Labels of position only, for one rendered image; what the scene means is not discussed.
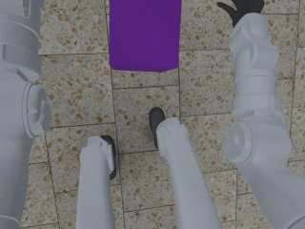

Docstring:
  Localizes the left robot thigh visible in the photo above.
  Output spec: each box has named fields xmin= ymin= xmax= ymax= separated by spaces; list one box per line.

xmin=75 ymin=141 xmax=116 ymax=229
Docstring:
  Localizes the right robot shin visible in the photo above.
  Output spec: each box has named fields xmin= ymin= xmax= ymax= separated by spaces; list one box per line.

xmin=156 ymin=117 xmax=190 ymax=137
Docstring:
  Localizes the right robot upper arm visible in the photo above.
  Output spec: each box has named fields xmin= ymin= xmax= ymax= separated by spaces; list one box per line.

xmin=222 ymin=119 xmax=305 ymax=229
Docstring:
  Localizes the robot right forearm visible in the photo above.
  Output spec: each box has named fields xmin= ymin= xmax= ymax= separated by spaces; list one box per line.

xmin=229 ymin=12 xmax=292 ymax=150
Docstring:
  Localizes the left robot upper arm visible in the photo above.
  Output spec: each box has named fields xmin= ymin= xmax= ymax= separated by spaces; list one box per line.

xmin=0 ymin=80 xmax=51 ymax=229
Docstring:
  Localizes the carton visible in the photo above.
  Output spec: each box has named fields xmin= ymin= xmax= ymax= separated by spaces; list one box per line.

xmin=109 ymin=0 xmax=182 ymax=73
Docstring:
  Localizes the robot left forearm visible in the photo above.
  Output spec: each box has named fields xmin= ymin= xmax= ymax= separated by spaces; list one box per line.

xmin=0 ymin=0 xmax=45 ymax=82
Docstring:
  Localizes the right robot hand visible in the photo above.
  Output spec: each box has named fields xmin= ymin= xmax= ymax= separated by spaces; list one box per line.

xmin=217 ymin=0 xmax=265 ymax=27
